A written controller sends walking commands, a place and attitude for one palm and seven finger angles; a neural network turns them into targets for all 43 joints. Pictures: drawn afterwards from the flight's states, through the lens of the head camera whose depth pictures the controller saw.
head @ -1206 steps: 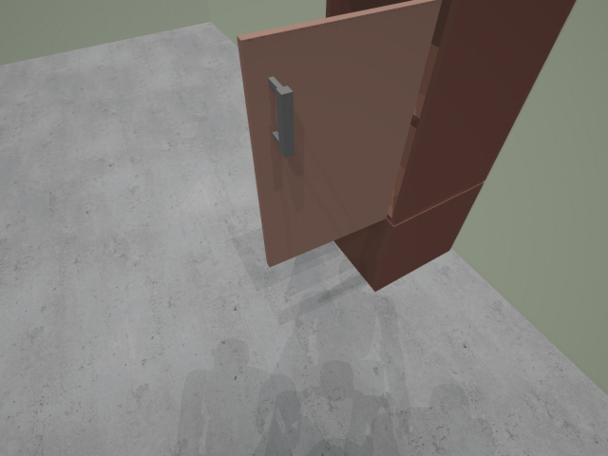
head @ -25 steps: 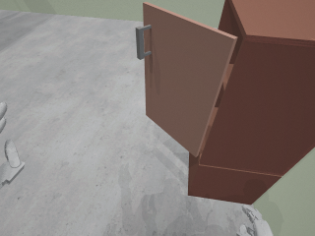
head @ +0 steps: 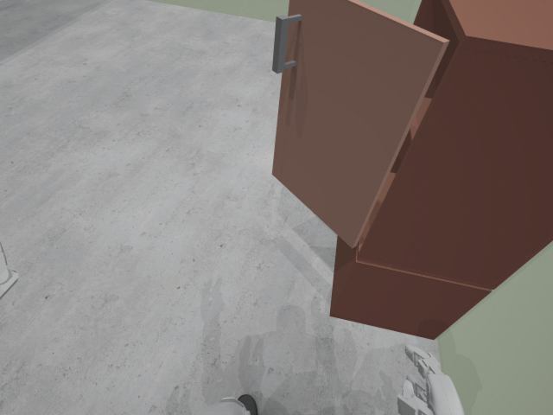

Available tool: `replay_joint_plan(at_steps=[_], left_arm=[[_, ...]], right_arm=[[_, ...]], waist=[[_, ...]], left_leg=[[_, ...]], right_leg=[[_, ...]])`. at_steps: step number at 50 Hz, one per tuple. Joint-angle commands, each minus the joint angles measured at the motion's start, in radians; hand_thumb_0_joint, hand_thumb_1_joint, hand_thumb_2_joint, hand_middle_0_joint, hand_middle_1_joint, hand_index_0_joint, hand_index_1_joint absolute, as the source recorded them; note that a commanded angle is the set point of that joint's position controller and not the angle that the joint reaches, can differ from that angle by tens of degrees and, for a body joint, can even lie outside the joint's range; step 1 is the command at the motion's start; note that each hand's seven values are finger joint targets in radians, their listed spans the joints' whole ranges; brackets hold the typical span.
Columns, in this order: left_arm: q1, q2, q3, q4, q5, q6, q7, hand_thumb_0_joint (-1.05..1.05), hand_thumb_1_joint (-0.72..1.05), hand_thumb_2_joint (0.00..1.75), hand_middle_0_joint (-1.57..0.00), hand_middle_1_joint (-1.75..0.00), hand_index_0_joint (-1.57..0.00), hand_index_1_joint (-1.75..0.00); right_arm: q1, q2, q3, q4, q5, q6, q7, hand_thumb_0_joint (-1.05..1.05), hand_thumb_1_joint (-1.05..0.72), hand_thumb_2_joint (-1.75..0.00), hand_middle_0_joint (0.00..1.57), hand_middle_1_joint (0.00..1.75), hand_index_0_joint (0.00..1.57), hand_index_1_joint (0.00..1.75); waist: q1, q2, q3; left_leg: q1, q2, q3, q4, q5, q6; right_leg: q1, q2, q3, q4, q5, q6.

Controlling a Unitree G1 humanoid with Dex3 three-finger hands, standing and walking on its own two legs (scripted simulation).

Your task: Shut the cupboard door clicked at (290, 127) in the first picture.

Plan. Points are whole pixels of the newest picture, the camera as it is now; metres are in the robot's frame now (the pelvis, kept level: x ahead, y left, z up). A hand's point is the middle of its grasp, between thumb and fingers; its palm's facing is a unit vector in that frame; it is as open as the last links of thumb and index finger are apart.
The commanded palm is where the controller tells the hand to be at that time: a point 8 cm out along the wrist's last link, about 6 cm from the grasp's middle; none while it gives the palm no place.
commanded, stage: step back with the hand held close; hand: left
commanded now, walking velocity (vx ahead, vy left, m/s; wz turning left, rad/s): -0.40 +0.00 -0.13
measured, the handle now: (287, 43) +0.87 +0.06 +0.14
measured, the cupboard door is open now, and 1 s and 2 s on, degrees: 50 50 50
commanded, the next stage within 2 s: stop stepping back and stand still in 0.02 s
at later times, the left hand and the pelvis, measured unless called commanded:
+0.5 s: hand out of the picture +0.06 +0.32 +0.20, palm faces +0.42 -0.85 -0.33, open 7.4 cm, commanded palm +0.04 +0.34 +0.20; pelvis -0.15 +0.07 +0.00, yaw -9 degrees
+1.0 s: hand out of the picture -0.02 +0.34 +0.20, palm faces +0.46 -0.78 -0.42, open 7.4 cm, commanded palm -0.06 +0.35 +0.20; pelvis -0.24 +0.08 +0.02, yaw -9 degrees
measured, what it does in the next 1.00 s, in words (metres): walks backwards: right foot, then left foot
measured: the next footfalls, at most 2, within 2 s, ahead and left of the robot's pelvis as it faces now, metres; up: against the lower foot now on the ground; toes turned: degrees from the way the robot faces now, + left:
right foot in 0.04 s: -0.10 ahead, -0.13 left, +0.00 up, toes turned -1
left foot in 0.50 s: -0.07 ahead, +0.16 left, +0.00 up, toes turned -9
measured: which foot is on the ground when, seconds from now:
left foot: down 0.00-0.32, up 0.34-0.48, down 0.50-0.84, up 0.86-1.00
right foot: up 0.00-0.02, down 0.04-0.50, up 0.52-0.84, down 0.86-1.00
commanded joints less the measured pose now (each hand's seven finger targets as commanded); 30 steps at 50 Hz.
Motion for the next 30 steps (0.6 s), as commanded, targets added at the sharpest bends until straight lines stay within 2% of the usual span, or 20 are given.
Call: replay_joint_plan(at_steps=[1,3,5,7,8,9,11,13,14,15,16,17,19,20,23,24,25,26,27,30], left_arm=[[-0.123,0.163,0.054,-0.250,-0.017,-0.084,0.009,0.00,0.90,0.90,-0.20,-0.30,-0.20,-0.30],[-0.233,0.217,0.059,-0.251,0.002,-0.101,0.031,0.00,0.90,0.90,-0.20,-0.30,-0.20,-0.30],[-0.287,0.240,0.051,-0.256,0.019,-0.080,0.034,0.00,0.90,0.90,-0.20,-0.30,-0.20,-0.30],[-0.213,0.210,0.055,-0.179,0.012,-0.025,0.019,0.00,0.90,0.90,-0.20,-0.30,-0.20,-0.30],[-0.205,0.173,0.036,-0.181,0.006,-0.009,0.016,0.00,0.90,0.90,-0.20,-0.30,-0.20,-0.30],[-0.174,0.170,0.045,-0.125,0.004,-0.002,0.010,0.00,0.90,0.90,-0.20,-0.30,-0.20,-0.30],[-0.069,0.160,0.073,-0.086,-0.013,0.027,0.006,0.00,0.90,0.90,-0.20,-0.30,-0.20,-0.30],[0.009,0.156,0.084,-0.103,-0.033,0.053,0.001,0.00,0.90,0.90,-0.20,-0.30,-0.20,-0.30],[0.070,0.212,0.133,-0.127,-0.031,0.052,0.004,0.00,0.90,0.90,-0.20,-0.30,-0.20,-0.30],[0.113,0.212,0.112,-0.185,-0.026,0.038,0.003,0.00,0.90,0.90,-0.20,-0.30,-0.20,-0.30],[0.132,0.245,0.131,-0.238,-0.032,0.028,0.004,0.00,0.90,0.90,-0.20,-0.30,-0.20,-0.30],[0.089,0.260,0.138,-0.312,-0.025,0.022,0.009,0.00,0.90,0.90,-0.20,-0.30,-0.20,-0.30],[-0.028,0.277,0.164,-0.380,-0.010,0.024,0.018,0.00,0.90,0.90,-0.20,-0.30,-0.20,-0.30],[-0.095,0.246,0.119,-0.323,0.008,0.014,0.037,0.00,0.90,0.90,-0.20,-0.30,-0.20,-0.30],[-0.400,0.145,-0.017,-0.126,0.027,0.020,0.065,0.00,0.90,0.90,-0.20,-0.30,-0.20,-0.30],[-0.487,0.118,-0.078,-0.114,0.031,0.028,0.064,0.00,0.90,0.90,-0.20,-0.30,-0.20,-0.30],[-0.570,0.149,-0.059,-0.161,0.049,0.014,0.072,0.00,0.90,0.90,-0.20,-0.30,-0.20,-0.30],[-0.580,0.176,-0.049,-0.168,0.077,-0.004,0.065,0.00,0.90,0.90,-0.20,-0.30,-0.20,-0.30],[-0.396,0.175,-0.012,-0.046,0.092,0.003,0.050,0.00,0.90,0.90,-0.20,-0.30,-0.20,-0.30],[-0.168,0.155,-0.003,-0.301,0.057,0.007,0.017,0.00,0.90,0.90,-0.20,-0.30,-0.20,-0.30]], right_arm=[[-0.063,-0.138,-0.057,-0.102,-0.004,-0.064,-0.006,0.00,-0.90,-0.90,0.20,0.30,0.20,0.30],[-0.055,-0.114,-0.048,-0.065,-0.004,-0.070,-0.016,0.00,-0.90,-0.90,0.20,0.30,0.20,0.30],[-0.078,-0.128,-0.064,-0.072,0.014,-0.084,-0.042,0.00,-0.90,-0.90,0.20,0.30,0.20,0.30],[-0.080,-0.140,-0.060,-0.096,0.012,-0.063,-0.055,0.00,-0.90,-0.90,0.20,0.30,0.20,0.30],[-0.090,-0.151,-0.061,-0.108,0.018,-0.058,-0.047,0.00,-0.90,-0.90,0.20,0.30,0.20,0.30],[-0.094,-0.154,-0.060,-0.115,0.026,-0.067,-0.040,0.00,-0.90,-0.90,0.20,0.30,0.20,0.30],[-0.103,-0.167,-0.050,-0.161,0.014,-0.043,-0.029,0.00,-0.90,-0.90,0.20,0.30,0.20,0.30],[-0.083,-0.147,-0.055,-0.183,0.009,-0.015,-0.023,0.00,-0.90,-0.90,0.20,0.30,0.20,0.30],[-0.073,-0.140,-0.061,-0.191,0.017,-0.012,-0.016,0.00,-0.90,-0.90,0.20,0.30,0.20,0.30],[-0.067,-0.122,-0.062,-0.194,0.025,-0.004,-0.014,0.00,-0.90,-0.90,0.20,0.30,0.20,0.30],[-0.064,-0.124,-0.076,-0.190,0.026,0.002,-0.018,0.00,-0.90,-0.90,0.20,0.30,0.20,0.30],[-0.061,-0.137,-0.083,-0.158,0.015,0.013,-0.018,0.00,-0.90,-0.90,0.20,0.30,0.20,0.30],[-0.053,-0.126,-0.058,-0.142,0.001,0.012,-0.014,0.00,-0.90,-0.90,0.20,0.30,0.20,0.30],[-0.050,-0.100,-0.024,-0.152,-0.017,0.008,-0.021,0.00,-0.90,-0.90,0.20,0.30,0.20,0.30],[-0.006,-0.154,-0.042,-0.048,-0.019,-0.049,-0.041,0.00,-0.90,-0.90,0.20,0.30,0.20,0.30],[0.001,-0.197,-0.058,-0.054,-0.004,-0.074,-0.047,0.00,-0.90,-0.90,0.20,0.30,0.20,0.30],[0.001,-0.235,-0.074,-0.084,-0.003,-0.087,-0.047,0.00,-0.90,-0.90,0.20,0.30,0.20,0.30],[-0.024,-0.211,-0.067,-0.097,0.001,-0.096,-0.044,0.00,-0.90,-0.90,0.20,0.30,0.20,0.30],[-0.030,-0.188,-0.068,-0.096,0.004,-0.091,-0.037,0.00,-0.90,-0.90,0.20,0.30,0.20,0.30],[-0.096,-0.147,-0.064,-0.125,-0.003,-0.069,0.018,0.00,-0.90,-0.90,0.20,0.30,0.20,0.30]], waist=[[-0.016,0.065,-0.137],[-0.028,-0.117,-0.147],[-0.057,-0.152,-0.176],[-0.041,0.055,-0.207],[-0.025,0.187,-0.221],[-0.019,0.251,-0.141],[-0.006,0.298,-0.043],[0.005,0.327,-0.061],[0.014,0.227,-0.115],[0.004,0.005,-0.104],[-0.007,-0.308,-0.054],[-0.012,-0.367,0.001],[-0.042,-0.269,-0.001],[-0.056,-0.184,0.007],[-0.081,0.141,0.038],[-0.092,0.305,0.089],[-0.066,0.515,0.110],[-0.059,0.408,0.151],[-0.036,0.240,0.131],[-0.023,0.224,0.027]], left_leg=[[0.395,0.148,-0.183,-0.134,-0.348,-0.194],[0.568,0.062,-0.087,0.157,-0.201,-0.180],[0.602,0.022,-0.099,0.107,-0.055,-0.134],[0.650,0.076,-0.130,-0.007,0.341,-0.096],[0.594,0.138,-0.196,-0.095,0.290,-0.068],[0.465,0.188,-0.263,-0.221,-0.062,-0.055],[0.148,0.177,-0.307,-0.483,-0.764,-0.188],[0.051,0.108,-0.192,-0.479,-0.797,-0.311],[0.122,0.037,-0.124,-0.350,-0.723,-0.310],[0.272,-0.056,0.004,0.020,-0.538,-0.257],[0.376,-0.102,-0.087,0.517,-0.404,-0.208],[0.266,-0.079,-0.226,0.785,-0.389,-0.173],[0.162,0.023,-0.286,0.815,-0.407,-0.144],[0.187,0.051,-0.205,0.546,-0.440,-0.123],[0.267,-0.033,-0.063,0.014,-0.370,-0.117],[0.261,0.044,-0.237,-0.156,-0.494,-0.096],[0.319,0.250,-0.662,-0.311,-0.601,-0.025],[0.242,0.328,-0.819,-0.406,-0.762,0.019],[0.267,0.297,-0.742,-0.387,-0.791,-0.002],[0.213,0.214,-0.626,-0.396,-0.804,-0.148]], right_leg=[[-0.169,-0.118,0.166,-0.383,-0.011,-0.068],[-0.360,-0.319,0.321,-0.452,0.267,-0.111],[-0.289,-0.256,0.195,-0.283,0.660,-0.047],[-0.236,-0.097,0.054,-0.134,0.657,0.041],[-0.157,-0.032,0.011,-0.080,0.421,0.049],[-0.112,-0.006,0.007,-0.066,0.076,0.039],[0.035,0.072,-0.086,-0.065,-0.106,-0.021],[0.147,0.100,-0.147,-0.067,-0.120,-0.050],[0.126,0.069,-0.125,-0.172,-0.131,-0.068],[-0.095,-0.062,-0.002,-0.334,-0.166,-0.113],[-0.466,-0.301,0.350,-0.504,-0.341,-0.192],[-0.589,-0.423,0.443,-0.526,-0.329,-0.262],[-0.562,-0.403,0.336,-0.451,-0.291,-0.237],[-0.434,-0.337,0.186,-0.407,-0.218,-0.150],[-0.284,-0.176,-0.043,-0.025,-0.158,-0.060],[-0.317,-0.111,-0.087,0.211,-0.090,-0.022],[-0.524,-0.036,-0.064,0.438,-0.129,0.025],[-0.547,-0.054,0.051,0.547,-0.037,0.014],[-0.551,-0.075,0.054,0.590,0.080,0.009],[-0.443,-0.053,0.053,0.578,0.197,0.006]])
